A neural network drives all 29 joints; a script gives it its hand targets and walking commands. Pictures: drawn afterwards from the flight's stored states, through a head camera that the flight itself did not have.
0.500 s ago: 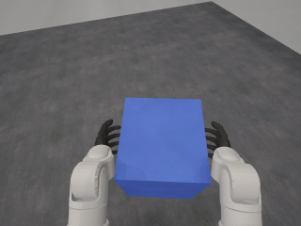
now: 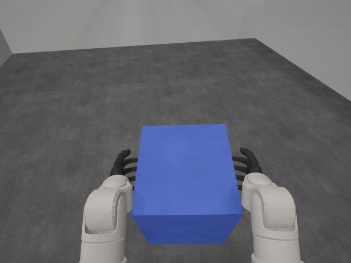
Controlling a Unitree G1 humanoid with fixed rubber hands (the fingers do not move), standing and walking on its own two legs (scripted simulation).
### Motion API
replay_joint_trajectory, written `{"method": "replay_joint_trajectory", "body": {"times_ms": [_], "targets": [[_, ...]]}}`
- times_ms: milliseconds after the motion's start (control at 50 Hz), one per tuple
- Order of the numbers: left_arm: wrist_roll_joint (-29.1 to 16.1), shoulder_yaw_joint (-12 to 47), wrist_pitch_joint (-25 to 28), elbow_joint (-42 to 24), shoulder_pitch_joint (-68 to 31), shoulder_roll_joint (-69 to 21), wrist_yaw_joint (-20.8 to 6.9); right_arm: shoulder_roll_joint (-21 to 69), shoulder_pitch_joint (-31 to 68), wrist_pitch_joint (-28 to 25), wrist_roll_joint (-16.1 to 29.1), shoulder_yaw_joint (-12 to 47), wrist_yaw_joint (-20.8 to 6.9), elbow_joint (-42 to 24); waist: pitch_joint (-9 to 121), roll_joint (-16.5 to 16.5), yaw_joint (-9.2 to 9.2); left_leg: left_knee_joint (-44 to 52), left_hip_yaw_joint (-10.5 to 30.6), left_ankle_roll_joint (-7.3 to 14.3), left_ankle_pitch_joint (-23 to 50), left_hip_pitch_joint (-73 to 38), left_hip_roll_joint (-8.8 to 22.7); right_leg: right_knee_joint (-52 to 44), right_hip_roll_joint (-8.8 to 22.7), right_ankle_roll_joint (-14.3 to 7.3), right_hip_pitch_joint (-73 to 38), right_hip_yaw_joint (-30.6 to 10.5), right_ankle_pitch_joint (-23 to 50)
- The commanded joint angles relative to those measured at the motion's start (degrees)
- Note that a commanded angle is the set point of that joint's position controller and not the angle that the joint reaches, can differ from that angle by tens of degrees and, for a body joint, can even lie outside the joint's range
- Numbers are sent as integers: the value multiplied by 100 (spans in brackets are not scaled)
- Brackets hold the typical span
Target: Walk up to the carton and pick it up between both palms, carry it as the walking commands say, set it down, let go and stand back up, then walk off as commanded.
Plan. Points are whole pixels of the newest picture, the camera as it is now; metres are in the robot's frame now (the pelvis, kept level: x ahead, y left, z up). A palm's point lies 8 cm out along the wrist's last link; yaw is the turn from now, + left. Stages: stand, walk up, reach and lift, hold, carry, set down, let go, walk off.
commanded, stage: carry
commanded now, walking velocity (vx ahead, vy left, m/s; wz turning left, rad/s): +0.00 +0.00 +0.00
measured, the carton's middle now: (185, 187) +0.32 +0.00 +0.01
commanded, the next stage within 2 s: hold in 1.38 s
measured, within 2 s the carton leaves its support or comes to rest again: neither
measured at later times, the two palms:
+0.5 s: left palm (124, 189) +0.28 +0.14 +0.06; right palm (248, 189) +0.28 -0.14 +0.07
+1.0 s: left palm (128, 187) +0.30 +0.14 +0.05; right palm (248, 190) +0.30 -0.15 +0.05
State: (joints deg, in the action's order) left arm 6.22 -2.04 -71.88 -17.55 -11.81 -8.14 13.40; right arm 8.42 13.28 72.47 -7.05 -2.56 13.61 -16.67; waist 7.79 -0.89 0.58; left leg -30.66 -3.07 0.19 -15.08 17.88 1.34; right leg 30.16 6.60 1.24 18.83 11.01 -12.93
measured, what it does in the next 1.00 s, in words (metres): stands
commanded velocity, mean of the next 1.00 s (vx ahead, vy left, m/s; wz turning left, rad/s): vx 0.00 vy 0.00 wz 0.00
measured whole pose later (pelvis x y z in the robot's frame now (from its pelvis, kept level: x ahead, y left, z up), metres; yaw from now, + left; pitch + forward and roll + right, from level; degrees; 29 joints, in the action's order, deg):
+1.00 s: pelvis +0.01 -0.01 +0.00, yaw +0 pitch +2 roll +0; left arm 8.6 -7.2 -44.7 7.0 -12.2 -8.2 6.8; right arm 8.1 11.9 45.2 -9.7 -7.0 7.7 7.1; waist 5.7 -0.1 0.6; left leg -31.7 -2.8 -0.3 -16.3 17.4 2.1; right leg 31.0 5.9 0.5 18.3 11.2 -14.2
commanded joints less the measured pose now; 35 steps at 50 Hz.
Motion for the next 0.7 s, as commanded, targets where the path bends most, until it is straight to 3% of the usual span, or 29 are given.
{"method": "replay_joint_trajectory", "body": {"times_ms": [0, 140, 220, 280, 360, 420, 520, 600, 680], "targets": [[-1938, 2973, 137, -401, -2158, -5720, -1321, 5589, 2026, -179, 1937, 2788, -1298, -525, 906, 307, -70, 710, 739, 156, 864, 68, 686, -369, 296, 108, -649, -657, -159], [-1841, 2852, 202, -290, -2061, -5705, -1329, 5626, 2080, -242, 1983, 2846, -1352, -483, 973, 170, -87, 505, 676, 154, 1044, 110, 601, -356, 324, 68, -671, -697, -5], [-1654, 2607, 382, 139, -2054, -5538, -1381, 5470, 2118, -431, 1824, 2648, -1417, -38, 1005, 124, -89, 409, 650, 161, 1054, 132, 561, -325, 323, 29, -653, -718, 66], [-1369, 2243, 770, 873, -2200, -5320, -1504, 5238, 2271, -837, 1513, 2268, -1526, 745, 959, 97, -81, 432, 630, 170, 785, 197, 506, -323, 309, -24, -636, -727, 12], [-1311, 2199, 1294, 1121, -2363, -5467, -1643, 5374, 2358, -1346, 1377, 2178, -1648, 1035, 959, 107, -51, 506, 626, 203, 467, 168, 439, -328, 258, -73, -651, -699, -139], [-1291, 2200, 1564, 1099, -2400, -5407, -1683, 5330, 2268, -1600, 1304, 2164, -1677, 1066, 1034, 135, -25, 492, 639, 225, 633, 57, 459, -300, 251, -76, -691, -688, -73], [-895, 1604, 2227, 1874, -2488, -4645, -1730, 4518, 2272, -2252, 841, 1560, -1689, 1899, 1100, 155, 6, 457, 614, 217, 859, -70, 493, -264, 283, -90, -755, -685, 198], [-1081, 1813, 2478, 1464, -2354, -4723, -1661, 4529, 2186, -2513, 1019, 1799, -1599, 1413, 1202, 112, 11, 373, 598, 211, 1099, -171, 503, -250, 294, -95, -814, -661, 477], [-966, 1810, 2573, 1715, -2068, -4490, -1657, 4316, 1928, -2601, 914, 1823, -1592, 1647, 1273, 72, 9, 266, 562, 188, 1446, -224, 509, -200, 312, -111, -888, -652, 879]]}}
